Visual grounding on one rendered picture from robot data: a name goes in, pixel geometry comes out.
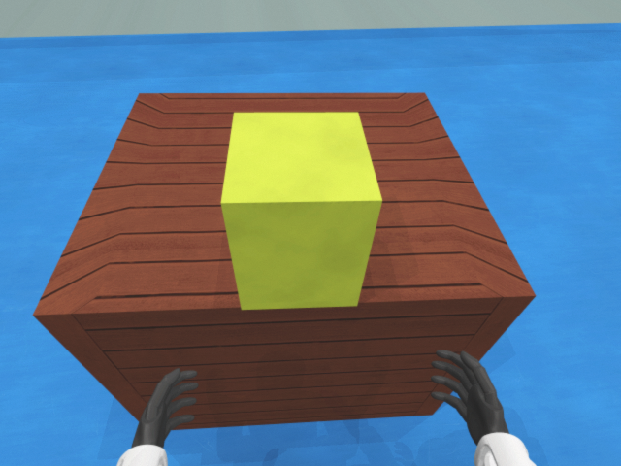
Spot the robot right forearm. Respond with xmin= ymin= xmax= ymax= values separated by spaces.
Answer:
xmin=474 ymin=432 xmax=537 ymax=466

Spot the robot left hand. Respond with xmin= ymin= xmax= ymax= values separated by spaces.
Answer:
xmin=131 ymin=368 xmax=199 ymax=449

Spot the robot left forearm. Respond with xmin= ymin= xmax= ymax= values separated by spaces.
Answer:
xmin=116 ymin=445 xmax=168 ymax=466

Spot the pedestal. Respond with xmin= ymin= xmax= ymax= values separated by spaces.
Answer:
xmin=33 ymin=93 xmax=536 ymax=430

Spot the robot right hand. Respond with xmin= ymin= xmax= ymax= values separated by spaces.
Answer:
xmin=431 ymin=350 xmax=509 ymax=445

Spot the carton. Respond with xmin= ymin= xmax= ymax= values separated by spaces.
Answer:
xmin=221 ymin=113 xmax=382 ymax=310

